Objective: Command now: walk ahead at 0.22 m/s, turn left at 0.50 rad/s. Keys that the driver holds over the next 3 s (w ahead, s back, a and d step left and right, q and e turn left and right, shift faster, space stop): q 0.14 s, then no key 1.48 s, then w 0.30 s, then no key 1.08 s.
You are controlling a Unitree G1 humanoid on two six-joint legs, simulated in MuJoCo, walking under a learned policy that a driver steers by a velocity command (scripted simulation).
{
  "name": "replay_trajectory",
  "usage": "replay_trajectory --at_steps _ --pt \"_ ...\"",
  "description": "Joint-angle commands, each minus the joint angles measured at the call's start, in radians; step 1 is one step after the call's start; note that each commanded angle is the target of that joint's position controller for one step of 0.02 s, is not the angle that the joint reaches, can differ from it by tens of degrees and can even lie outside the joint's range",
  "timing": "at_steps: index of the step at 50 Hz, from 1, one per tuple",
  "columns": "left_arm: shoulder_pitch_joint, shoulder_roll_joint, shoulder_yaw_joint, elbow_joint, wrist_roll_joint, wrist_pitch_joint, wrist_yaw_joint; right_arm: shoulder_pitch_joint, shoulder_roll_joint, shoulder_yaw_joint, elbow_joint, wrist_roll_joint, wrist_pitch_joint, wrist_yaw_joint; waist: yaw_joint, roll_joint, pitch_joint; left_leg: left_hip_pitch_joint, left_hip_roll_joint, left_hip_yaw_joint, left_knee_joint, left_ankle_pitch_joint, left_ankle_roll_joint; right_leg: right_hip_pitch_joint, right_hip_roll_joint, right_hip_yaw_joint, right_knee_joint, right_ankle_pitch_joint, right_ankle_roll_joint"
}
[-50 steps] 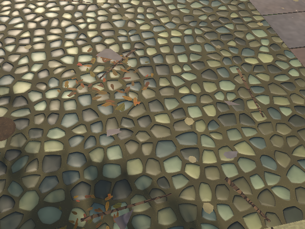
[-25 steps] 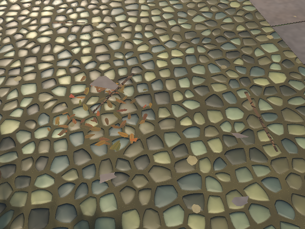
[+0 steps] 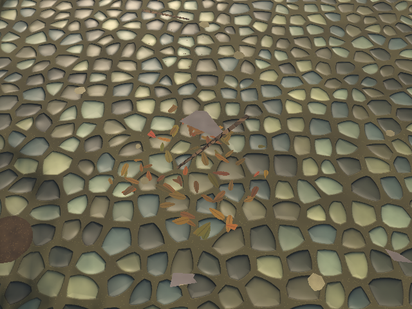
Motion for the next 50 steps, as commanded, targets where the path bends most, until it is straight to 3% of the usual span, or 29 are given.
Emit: replay_trajectory --at_steps 1,2,4,7,10,15,17,18,19,20,21,22,23,25,26,28,29,30,32,37,50 --pt "-0.015 0.139 0.035 -0.094 0.008 -0.005 0.018 0.075 -0.129 -0.036 -0.06 -0.003 0.003 -0.02 -0.02 0.012 -0.208 0.363 0.277 -0.33 -0.178 0.615 0.229 -0.262 -0.069 0.066 0.031 0.072 0.002" --pt "0.0 0.13 0.037 -0.102 0.01 0.011 0.022 0.061 -0.132 -0.038 -0.067 -0.012 0.006 -0.021 0.002 0.03 -0.198 0.294 0.264 -0.321 -0.196 0.609 0.228 -0.22 -0.064 0.066 -0.009 0.083 0.005" --pt "0.02 0.098 0.033 -0.108 0.013 0.03 0.03 0.054 -0.154 -0.045 -0.074 -0.015 0.007 -0.025 0.023 0.057 -0.2 0.223 0.242 -0.281 -0.205 0.648 0.224 -0.188 -0.045 0.053 -0.106 0.118 0.02" --pt "-0.026 0.088 0.03 -0.128 0.02 0.044 0.036 0.068 -0.177 -0.053 -0.079 0.001 0.023 -0.044 0.014 0.071 -0.228 0.21 0.217 -0.278 -0.194 0.568 0.196 -0.186 -0.021 0.06 -0.246 0.228 0.041" --pt "-0.082 0.083 0.026 -0.14 0.012 0.056 0.029 0.066 -0.158 -0.045 -0.08 0.003 0.043 -0.059 -0.01 0.093 -0.225 0.204 0.198 -0.277 -0.197 0.372 0.154 -0.162 -0.019 0.066 -0.363 0.334 0.047" --pt "-0.148 0.098 0.027 -0.164 0.006 0.052 0.017 0.086 -0.137 -0.029 -0.062 -0.012 0.056 -0.059 -0.042 0.131 -0.176 0.218 0.209 -0.334 -0.16 0.24 0.148 -0.09 -0.01 0.063 -0.518 0.287 0.033" --pt "-0.128 0.093 0.027 -0.161 0.007 0.038 0.009 0.075 -0.119 -0.017 -0.061 -0.007 0.058 -0.058 -0.023 0.132 -0.169 0.235 0.203 -0.356 -0.107 0.26 0.13 -0.02 0.001 0.048 -0.649 0.306 0.005" --pt "-0.1 0.084 0.025 -0.153 0.01 0.029 0.004 0.071 -0.103 -0.008 -0.06 -0.002 0.058 -0.059 0.002 0.122 -0.163 0.22 0.177 -0.354 -0.079 0.231 0.099 0.066 -0.003 0.044 -0.793 0.435 -0.018" --pt "-0.086 0.122 0.031 -0.154 0.025 0.023 0.005 0.109 -0.081 0.0 -0.058 -0.011 0.053 -0.059 -0.008 0.074 -0.172 0.181 0.133 -0.336 -0.038 0.145 0.049 0.167 -0.084 0.111 -0.831 0.624 -0.052" --pt "-0.091 0.196 0.043 -0.167 0.038 0.027 0.01 0.194 -0.061 0.005 -0.054 -0.032 0.044 -0.056 -0.073 -0.102 -0.211 0.103 0.028 -0.234 0.076 -0.129 -0.005 0.279 -0.237 0.245 -0.792 0.914 -0.137" --pt "-0.096 0.141 0.029 -0.152 0.045 0.037 0.012 0.207 -0.066 0.004 -0.053 -0.023 0.041 -0.056 -0.077 -0.222 -0.222 0.056 -0.012 -0.15 0.123 -0.335 -0.057 0.269 -0.324 0.341 -0.805 0.923 -0.27" --pt "-0.102 0.092 0.016 -0.153 0.032 0.04 0.009 0.16 -0.106 -0.002 -0.058 -0.025 0.043 -0.057 -0.05 -0.202 -0.213 0.075 0.023 -0.129 0.142 -0.346 -0.085 0.235 -0.327 0.373 -0.831 0.841 -0.299" --pt "-0.112 0.093 0.015 -0.149 0.025 0.043 0.007 0.112 -0.11 -0.008 -0.064 -0.019 0.05 -0.059 -0.038 -0.186 -0.2 0.088 0.033 -0.115 0.127 -0.301 -0.094 0.228 -0.287 0.344 -0.829 0.789 -0.27" --pt "-0.159 0.111 0.015 -0.153 0.013 0.047 0.004 0.117 -0.082 -0.004 -0.049 -0.021 0.073 -0.057 -0.059 -0.17 -0.184 0.188 0.054 -0.107 0.016 -0.177 -0.1 0.163 -0.226 0.261 -0.819 0.718 -0.204" --pt "-0.157 0.108 0.014 -0.146 0.012 0.049 0.002 0.121 -0.066 0.001 -0.041 -0.022 0.079 -0.052 -0.065 -0.158 -0.174 0.256 0.057 -0.107 -0.05 -0.095 -0.092 0.124 -0.182 0.213 -0.817 0.638 -0.162" --pt "-0.122 0.097 0.01 -0.131 0.018 0.046 -0.009 0.101 -0.082 0.001 -0.045 -0.026 0.088 -0.047 -0.036 -0.114 -0.143 0.296 0.078 -0.126 -0.08 0.017 -0.067 0.078 -0.109 0.147 -0.802 0.41 -0.098" --pt "-0.099 0.097 0.011 -0.133 0.019 0.044 -0.013 0.098 -0.112 -0.008 -0.03 -0.02 0.088 -0.046 -0.002 -0.025 -0.118 0.244 0.076 -0.134 -0.061 -0.026 -0.039 0.088 -0.065 0.097 -0.804 0.342 -0.074" --pt "-0.114 0.107 0.011 -0.126 0.021 0.043 -0.012 0.093 -0.087 -0.004 -0.035 -0.017 0.083 -0.044 -0.019 -0.032 -0.108 0.218 0.076 -0.139 -0.075 -0.045 -0.027 0.111 -0.055 0.082 -0.778 0.343 -0.06" --pt "-0.121 0.083 0.007 -0.12 0.015 0.042 -0.007 0.091 -0.079 -0.001 -0.023 -0.023 0.071 -0.045 -0.012 -0.009 -0.108 0.208 0.084 -0.147 -0.092 -0.019 -0.032 0.137 -0.051 0.068 -0.747 0.407 -0.063" --pt "-0.11 0.078 0.008 -0.093 0.011 0.054 0.002 0.095 -0.071 0.002 0.002 -0.02 0.052 -0.05 -0.006 0.03 -0.108 0.204 0.087 -0.149 -0.095 0.017 -0.04 0.171 -0.04 0.057 -0.722 0.46 -0.065" --pt "-0.095 0.078 0.01 0.019 0.008 0.069 0.013 0.115 -0.059 0.009 0.09 -0.015 0.04 -0.058 -0.007 0.007 -0.067 0.214 0.079 -0.134 -0.121 -0.008 -0.045 0.184 -0.027 0.053 -0.754 0.43 -0.049"
Next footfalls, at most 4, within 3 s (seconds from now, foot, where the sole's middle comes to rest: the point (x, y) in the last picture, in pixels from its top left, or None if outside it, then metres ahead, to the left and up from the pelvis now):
0.38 right None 0.21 -0.14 -0.76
2.26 left None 0.41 0.10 -0.76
2.52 right None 0.38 -0.13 -0.76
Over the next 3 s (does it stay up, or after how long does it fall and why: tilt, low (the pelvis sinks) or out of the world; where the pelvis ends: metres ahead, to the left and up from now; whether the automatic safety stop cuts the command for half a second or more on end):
stays up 0.37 -0.03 0.01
